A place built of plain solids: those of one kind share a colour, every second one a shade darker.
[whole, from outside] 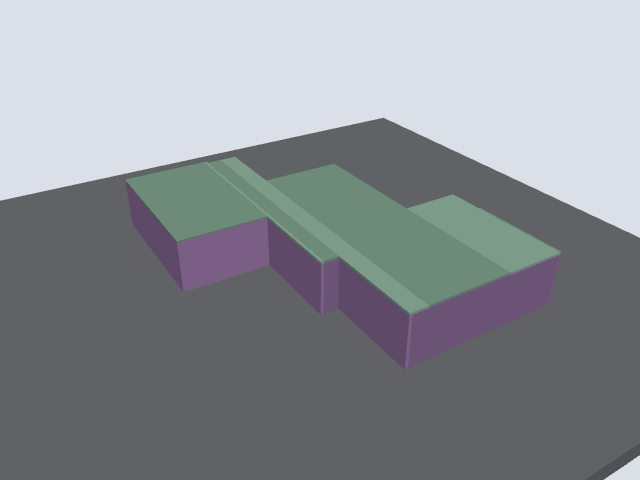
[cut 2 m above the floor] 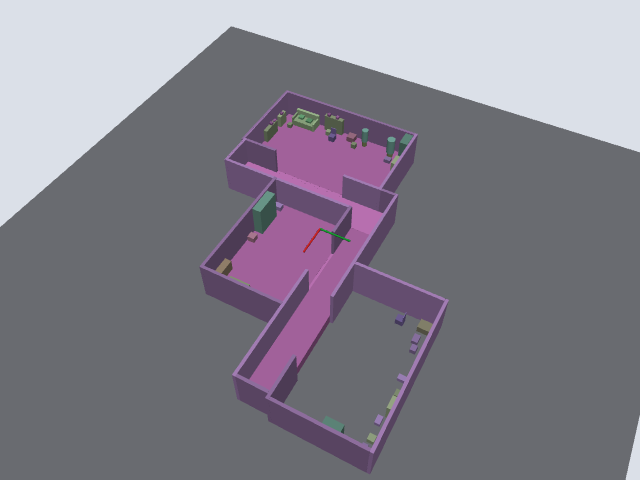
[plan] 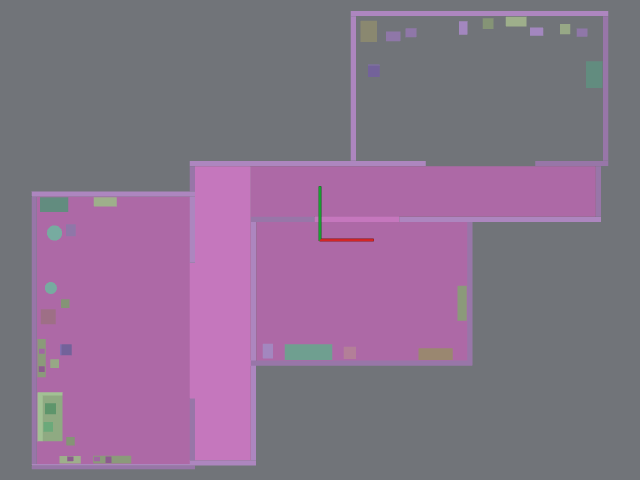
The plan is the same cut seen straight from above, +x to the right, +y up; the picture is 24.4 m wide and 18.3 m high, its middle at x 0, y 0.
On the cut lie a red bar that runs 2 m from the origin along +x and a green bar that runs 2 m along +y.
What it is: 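A storey of a split-level house; a hall and three lower rooms open beside it; the rooms' floors lie 0.72 m, 0.158 m and not at all below the hall's; a bare drop, one riser, a flush line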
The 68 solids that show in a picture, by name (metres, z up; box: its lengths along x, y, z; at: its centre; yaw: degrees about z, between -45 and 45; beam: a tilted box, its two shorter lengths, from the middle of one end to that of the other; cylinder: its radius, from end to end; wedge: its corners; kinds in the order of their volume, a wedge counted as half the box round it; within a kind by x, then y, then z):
{
 "floor_1": {"box": [5.83, 10.19, 0.77], "at": [-7.88, -3.44, 0.34]},
 "floor_2": {"box": [0.2, 5.17, 0.77], "at": [-4.87, -3.46, 0.34]},
 "floor_3": {"box": [2.13, 11.22, 0.77], "at": [-3.7, -2.79, 0.34]},
 "floor_4": {"box": [3.24, 0.2, 0.61], "at": [1.41, 0.78, 0.26]},
 "floor_5": {"box": [8.05, 5.28, 0.61], "at": [1.59, -1.96, 0.26]},
 "floor_6": {"box": [13.15, 1.93, 0.77], "at": [3.94, 1.85, 0.34]},
 "wall_1": {"box": [0.2, 10.19, 3.37], "at": [-10.89, -3.44, 1.64]},
 "wall_2": {"box": [6.23, 0.14, 3.37], "at": [-7.88, -8.67, 1.64]},
 "wall_3": {"box": [6.23, 0.2, 3.37], "at": [-7.88, 1.75, 1.64]},
 "wall_4": {"box": [8.56, 0.06, 3.37], "at": [-6.71, -8.57, 1.64]},
 "wall_5": {"box": [0.2, 2.36, 3.37], "at": [-4.87, -7.22, 1.64]},
 "wall_6": {"box": [0.2, 2.53, 3.37], "at": [-4.87, 0.39, 1.64]},
 "wall_7": {"box": [0.2, 0.96, 3.37], "at": [-4.87, 2.33, 1.64]},
 "wall_8": {"box": [2.53, 0.14, 3.37], "at": [-3.7, -8.47, 1.64]},
 "wall_9": {"box": [0.2, 3.61, 3.37], "at": [-2.54, -6.6, 1.64]},
 "wall_10": {"box": [0.2, 5.28, 3.37], "at": [-2.54, -1.96, 1.64]},
 "wall_11": {"box": [2.42, 0.2, 3.37], "at": [-1.43, 0.78, 1.64]},
 "wall_12": {"box": [9.0, 0.2, 3.37], "at": [-0.47, 2.92, 1.64]},
 "wall_13": {"box": [0.2, 5.52, 3.37], "at": [1.27, 5.78, 1.64]},
 "wall_14": {"box": [8.45, 0.2, 3.37], "at": [1.59, -4.69, 1.64]},
 "wall_15": {"box": [0.2, 5.28, 3.37], "at": [5.71, -1.96, 1.64]},
 "wall_16": {"box": [9.82, 0.2, 3.37], "at": [6.08, 8.64, 1.64]},
 "wall_17": {"box": [7.69, 0.2, 3.37], "at": [6.87, 0.78, 1.64]},
 "wall_18": {"box": [2.78, 0.2, 3.37], "at": [9.6, 2.92, 1.64]},
 "wall_19": {"box": [0.2, 1.93, 3.37], "at": [10.62, 1.85, 1.64]},
 "wall_20": {"box": [0.2, 5.52, 3.37], "at": [10.89, 5.78, 1.64]},
 "roof_1": {"box": [6.23, 0.14, 0.16], "at": [-7.88, -8.67, 3.4]},
 "roof_2": {"box": [8.56, 3.81, 0.16], "at": [-6.71, -6.7, 3.4]},
 "roof_3": {"box": [16.81, 5.48, 0.16], "at": [-2.59, -2.06, 3.4]},
 "roof_4": {"box": [21.71, 1.17, 0.16], "at": [-0.14, 1.27, 3.4]},
 "roof_5": {"box": [15.68, 0.96, 0.16], "at": [2.87, 2.33, 3.4]},
 "roof_6": {"box": [15.96, 0.2, 0.16], "at": [3.01, 2.92, 3.4]},
 "roof_7": {"box": [9.82, 5.72, 0.16], "at": [6.08, 5.88, 3.4]},
 "wardrobe_1": {"box": [1.08, 0.57, 2.02], "at": [-10.13, 1.35, 1.73]},
 "wardrobe_2": {"box": [1.81, 0.6, 2.11], "at": [-0.44, -4.27, 1.62]},
 "wardrobe_3": {"box": [0.64, 1.02, 2.2], "at": [10.45, 6.3, 1.05]},
 "case_1": {"box": [0.32, 1.46, 1.3], "at": [-10.61, -4.5, 1.37]},
 "case_2": {"box": [0.81, 0.29, 0.95], "at": [-9.53, -8.37, 1.2]},
 "case_3": {"box": [0.88, 0.36, 1.69], "at": [-8.19, 1.45, 1.56]},
 "case_4": {"box": [1.46, 0.29, 1.02], "at": [-7.92, -8.37, 1.23]},
 "case_5": {"box": [0.35, 1.33, 1.69], "at": [5.42, -2.41, 1.41]},
 "case_6": {"box": [0.79, 0.38, 1.19], "at": [7.48, 8.32, 0.55]},
 "sofa_1": {"box": [0.2, 1.87, 0.9], "at": [-10.67, -6.74, 1.17]},
 "sofa_2": {"box": [0.76, 0.12, 0.67], "at": [-10.19, -7.61, 1.06]},
 "sofa_3": {"box": [0.76, 1.62, 0.44], "at": [-10.19, -6.74, 0.94]},
 "sofa_4": {"box": [0.76, 0.12, 0.67], "at": [-10.19, -5.87, 1.06]},
 "sideboard_1": {"box": [1.31, 0.45, 0.79], "at": [4.41, -4.35, 0.96]},
 "bush_1": {"cylinder": 0.23, "from": [-10.26, -1.83, 1.18], "to": [-10.26, -1.83, 2.14]},
 "bush_2": {"cylinder": 0.29, "from": [-10.12, 0.27, 1.09], "to": [-10.12, 0.27, 2.26]},
 "toybox_1": {"box": [0.38, 0.46, 0.29], "at": [-9.5, 0.37, 0.86]},
 "toybox_2": {"box": [0.4, 0.56, 0.35], "at": [-1.99, -4.24, 0.74]},
 "toybox_3": {"box": [0.56, 0.37, 0.34], "at": [2.8, 7.76, 0.12]},
 "toybox_4": {"box": [0.42, 0.34, 0.39], "at": [3.47, 7.9, 0.14]},
 "toybox_5": {"box": [0.33, 0.52, 0.33], "at": [5.46, 8.08, 0.12]},
 "toybox_6": {"box": [0.51, 0.32, 0.32], "at": [8.26, 7.94, 0.11]},
 "toybox_7": {"box": [0.41, 0.31, 0.39], "at": [9.99, 7.91, 0.14]},
 "lowtable_1": {"box": [0.63, 0.81, 0.5], "at": [1.86, 7.95, 0.2]},
 "basket_1": {"box": [0.34, 0.34, 0.34], "at": [-10.12, -4.71, 0.89]},
 "basket_2": {"box": [0.33, 0.33, 0.36], "at": [-9.71, -2.42, 0.9]},
 "basket_3": {"box": [0.33, 0.33, 0.3], "at": [-9.51, -7.67, 0.87]},
 "basket_4": {"box": [0.41, 0.41, 0.32], "at": [6.41, 8.25, 0.11]},
 "basket_5": {"box": [0.39, 0.39, 0.38], "at": [9.35, 8.04, 0.14]},
 "pouf_1": {"box": [0.57, 0.57, 0.41], "at": [-10.36, -2.93, 0.93]},
 "pouf_2": {"box": [0.47, 0.47, 0.39], "at": [1.14, -4.3, 0.76]},
 "chair_1": {"box": [0.4, 0.42, 0.43], "at": [-9.66, -4.18, 0.94]},
 "chair_2": {"box": [0.45, 0.44, 0.47], "at": [2.05, 6.43, 0.18]},
 "cushion_1": {"box": [0.37, 0.37, 0.16], "at": [-10.36, -7.13, 1.24]},
 "cushion_2": {"box": [0.42, 0.42, 0.13], "at": [-10.28, -6.43, 1.23]}
}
